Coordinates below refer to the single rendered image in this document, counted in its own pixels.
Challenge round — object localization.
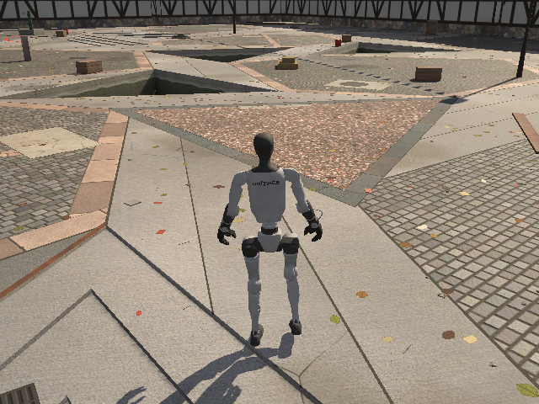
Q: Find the robot left hand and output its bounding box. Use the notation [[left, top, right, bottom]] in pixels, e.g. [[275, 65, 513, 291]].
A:
[[217, 228, 236, 245]]

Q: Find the robot right forearm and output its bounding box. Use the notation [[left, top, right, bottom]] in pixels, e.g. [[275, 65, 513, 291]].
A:
[[302, 200, 320, 228]]

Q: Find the humanoid robot torso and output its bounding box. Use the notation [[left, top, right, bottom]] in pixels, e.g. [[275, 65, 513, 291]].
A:
[[247, 164, 286, 253]]

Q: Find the left robot upper arm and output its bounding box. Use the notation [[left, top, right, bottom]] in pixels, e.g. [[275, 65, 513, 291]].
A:
[[227, 170, 248, 217]]

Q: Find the robot left forearm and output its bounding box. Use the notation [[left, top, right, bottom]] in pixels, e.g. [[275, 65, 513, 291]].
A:
[[219, 204, 235, 232]]

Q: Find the robot right shin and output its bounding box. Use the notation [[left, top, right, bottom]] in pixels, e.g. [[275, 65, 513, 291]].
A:
[[286, 266, 300, 324]]

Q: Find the right robot upper arm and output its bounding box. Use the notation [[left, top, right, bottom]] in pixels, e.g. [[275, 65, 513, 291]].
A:
[[283, 168, 310, 213]]

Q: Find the robot right hand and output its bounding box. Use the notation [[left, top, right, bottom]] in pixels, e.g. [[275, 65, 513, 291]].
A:
[[304, 223, 323, 242]]

